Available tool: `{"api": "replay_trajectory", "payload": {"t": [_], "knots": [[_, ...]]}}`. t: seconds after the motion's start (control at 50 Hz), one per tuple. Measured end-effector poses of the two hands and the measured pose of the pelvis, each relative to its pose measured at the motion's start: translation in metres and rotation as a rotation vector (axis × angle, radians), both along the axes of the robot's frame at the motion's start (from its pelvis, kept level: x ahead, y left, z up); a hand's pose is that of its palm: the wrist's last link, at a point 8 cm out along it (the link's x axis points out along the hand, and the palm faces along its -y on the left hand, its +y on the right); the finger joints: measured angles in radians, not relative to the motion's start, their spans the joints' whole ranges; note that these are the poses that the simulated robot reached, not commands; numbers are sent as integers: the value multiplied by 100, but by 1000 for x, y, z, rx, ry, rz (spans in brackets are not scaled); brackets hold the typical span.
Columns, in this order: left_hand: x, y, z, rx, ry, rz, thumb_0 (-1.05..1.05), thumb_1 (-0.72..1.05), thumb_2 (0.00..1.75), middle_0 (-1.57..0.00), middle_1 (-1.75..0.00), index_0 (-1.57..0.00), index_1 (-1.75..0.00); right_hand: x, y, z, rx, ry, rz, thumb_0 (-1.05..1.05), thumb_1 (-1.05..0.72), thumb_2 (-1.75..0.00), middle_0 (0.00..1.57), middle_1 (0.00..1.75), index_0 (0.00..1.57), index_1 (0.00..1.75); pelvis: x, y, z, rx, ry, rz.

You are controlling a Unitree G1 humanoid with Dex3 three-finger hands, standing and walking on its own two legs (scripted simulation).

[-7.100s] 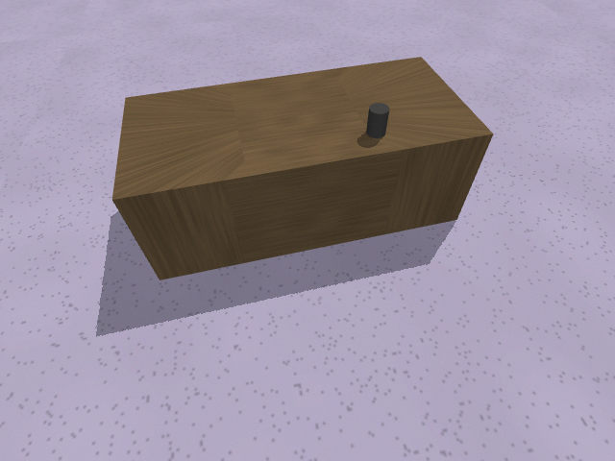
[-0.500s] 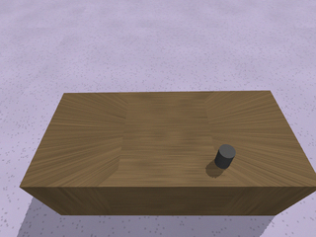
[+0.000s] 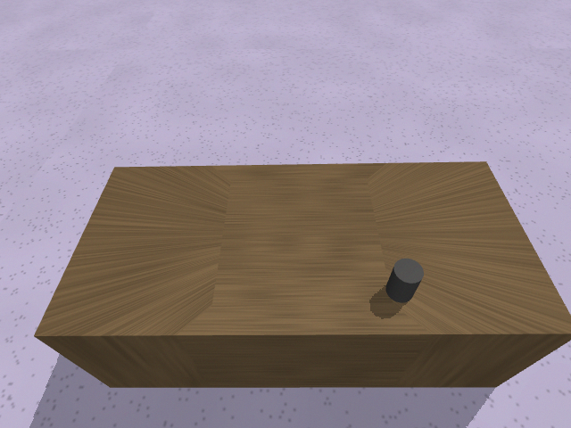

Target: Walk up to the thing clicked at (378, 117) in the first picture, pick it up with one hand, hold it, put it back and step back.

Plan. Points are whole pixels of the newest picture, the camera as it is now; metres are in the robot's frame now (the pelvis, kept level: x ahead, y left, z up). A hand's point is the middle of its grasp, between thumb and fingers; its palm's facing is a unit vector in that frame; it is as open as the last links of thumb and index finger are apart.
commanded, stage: go down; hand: right
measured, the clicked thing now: (403, 281) +0.48 -0.27 -0.28
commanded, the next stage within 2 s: none
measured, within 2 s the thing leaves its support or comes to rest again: neither
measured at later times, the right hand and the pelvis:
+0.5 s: hand (477, 425) +0.15 -0.27 -0.14, palm faces +0.09 +0.94 -0.32, open 14.8 cm; pelvis -0.01 +0.01 -0.02, yaw +0 degrees
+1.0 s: hand (495, 410) +0.17 -0.29 -0.13, palm faces +0.14 +0.94 -0.32, open 17.6 cm; pelvis +0.01 +0.01 -0.04, yaw -1 degrees
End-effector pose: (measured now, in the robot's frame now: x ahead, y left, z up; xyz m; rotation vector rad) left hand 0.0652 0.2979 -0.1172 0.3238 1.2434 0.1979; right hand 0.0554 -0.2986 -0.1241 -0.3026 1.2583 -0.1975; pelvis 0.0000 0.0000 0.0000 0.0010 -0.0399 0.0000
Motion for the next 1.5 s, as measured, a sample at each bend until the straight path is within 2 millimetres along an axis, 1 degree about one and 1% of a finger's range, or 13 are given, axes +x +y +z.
{"api": "replay_trajectory", "payload": {"t": [0.12, 0.2, 0.28, 0.34, 0.42, 0.52, 0.58, 0.66, 0.72, 0.84, 1.04, 1.24, 1.5], "knots": [[3, -1, -1, -6, -23, 12, 0, 90, 89, -20, -29, -20, -29, 2, 1, 1, -1, -14, -7, 1, -89, -89, 20, 29, 19, 29, -1, 0, -1, 0, 8, 2], [38, -9, 1, -25, -212, 17, 1, 80, 79, -14, -21, -14, -22, 34, 11, 5, 15, -153, -5, 1, -80, -79, 14, 22, 14, 22, -12, -1, -7, 4, 28, 3], [73, -14, 8, -22, -346, 15, 1, 62, 60, -9, -13, -9, -13, 66, 13, 4, 11, -182, -25, 1, -60, -60, 9, 16, 9, 15, -19, 0, -13, 7, 75, -5], [85, -14, 13, -16, -397, 5, 1, 46, 45, -6, -8, -7, -9, 84, 8, 5, 15, -187, -36, 1, -43, -46, 7, 12, 7, 12, -19, 2, -17, 9, 105, -6], [83, -12, 21, -21, -431, -5, 0, 23, 28, -5, -6, -6, -5, 91, -1, 12, 18, -188, -48, 1, -20, -30, 6, 9, 6, 9, -12, 5, -19, 10, 124, -4], [66, -11, 14, -31, -390, 10, 0, -3, 15, -4, -4, -6, -3, 81, -15, 18, -6, -158, -61, 0, 7, -18, 6, 7, 6, 7, -4, 7, -23, 14, 140, -3], [61, -15, 8, -36, -377, 9, 0, -18, 10, -4, -4, -6, -3, 77, -22, 19, -20, -147, -64, 0, 23, -13, 5, 7, 5, 7, -3, 7, -26, 15, 150, -5], [70, -22, 7, -32, -416, -12, 0, -33, 7, -5, -4, -5, -4, 80, -26, 20, -23, -176, -72, 0, 39, -9, 4, 7, 5, 7, 0, 7, -30, 14, 166, -6], [79, -25, 8, -23, -456, -30, -1, -41, 6, -5, -4, -5, -4, 86, -26, 21, -14, -207, -75, 0, 47, -7, 4, 7, 5, 7, 3, 8, -34, 13, 175, -8], [91, -26, 17, -4, -513, -52, -1, -49, 5, -5, -4, -5, -5, 94, -28, 24, 3, -256, -78, 0, 54, -5, 4, 7, 5, 7, 11, 10, -38, 11, 183, -10], [93, -34, 23, -6, -543, -90, -1, -52, 4, -5, -4, -5, -4, 96, -42, 31, -3, -284, -74, -1, 58, -5, 4, 7, 5, 7, 14, 10, -45, 19, 192, -12], [89, -50, 30, -23, -589, -107, -1, -53, 5, -5, -4, -5, -5, 90, -51, 38, 6, -328, -79, -1, 58, -5, 4, 7, 5, 7, 12, 6, -50, 24, 204, -12], [78, -50, 32, 10, -610, -97, -1, -54, 6, -5, -4, -5, -5, 84, -57, 41, 9, -365, -67, -1, 57, -5, 4, 7, 5, 6, 3, -2, -55, 34, 207, -10]]}}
